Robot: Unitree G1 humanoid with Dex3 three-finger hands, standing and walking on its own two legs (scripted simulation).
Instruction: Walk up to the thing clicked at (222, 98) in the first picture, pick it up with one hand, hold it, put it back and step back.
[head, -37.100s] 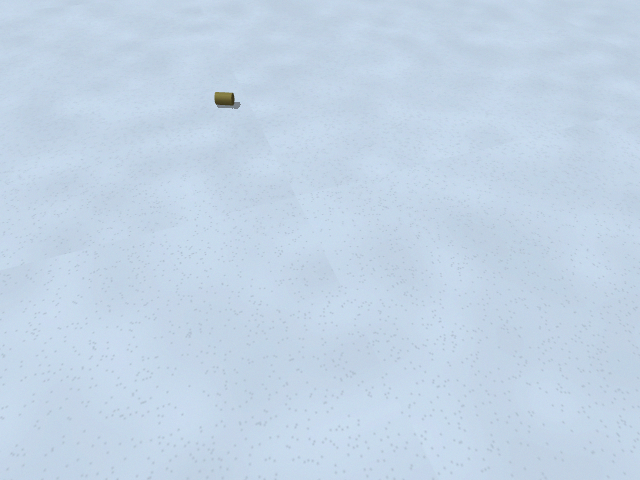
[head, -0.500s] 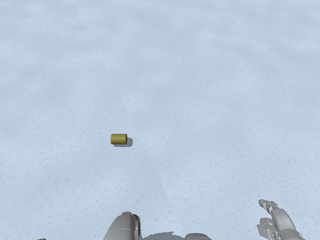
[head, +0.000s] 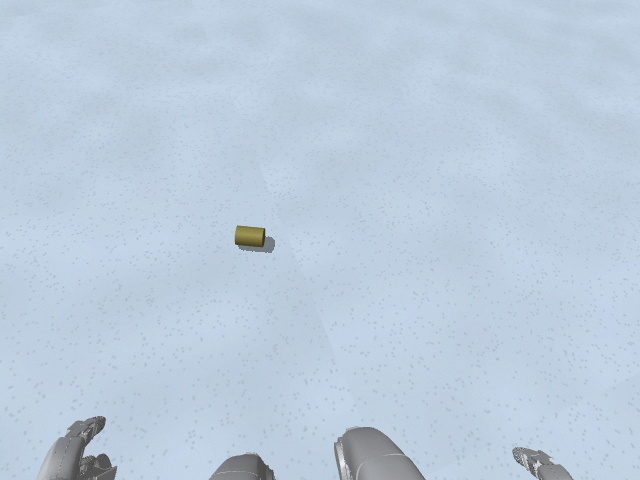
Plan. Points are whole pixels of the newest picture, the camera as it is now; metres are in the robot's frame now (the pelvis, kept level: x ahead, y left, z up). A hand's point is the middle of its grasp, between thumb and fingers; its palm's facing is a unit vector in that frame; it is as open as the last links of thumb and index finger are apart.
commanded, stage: step back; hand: left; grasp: from above
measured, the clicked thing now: (250, 236) +0.92 +0.19 -0.73
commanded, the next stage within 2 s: stand in 1.34 s
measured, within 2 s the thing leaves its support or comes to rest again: neither
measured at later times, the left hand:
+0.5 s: hand out of the picture -0.08 +0.27 -0.14, palm faces +0.03 -0.90 -0.44, open 7.4 cm
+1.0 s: hand out of the picture -0.04 +0.25 -0.14, palm faces +0.05 -0.93 -0.38, open 7.4 cm
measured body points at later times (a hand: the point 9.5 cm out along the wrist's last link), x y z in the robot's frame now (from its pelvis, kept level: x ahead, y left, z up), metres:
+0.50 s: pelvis -0.13 -0.02 -0.01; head -0.11 -0.02 +0.44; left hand -0.08 +0.32 -0.11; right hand -0.07 -0.33 -0.14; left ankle -0.12 +0.11 -0.73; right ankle -0.12 -0.15 -0.73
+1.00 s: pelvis -0.10 -0.02 +0.00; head -0.08 -0.02 +0.45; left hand -0.04 +0.30 -0.12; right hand -0.02 -0.33 -0.13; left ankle -0.06 +0.12 -0.73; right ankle -0.10 -0.14 -0.73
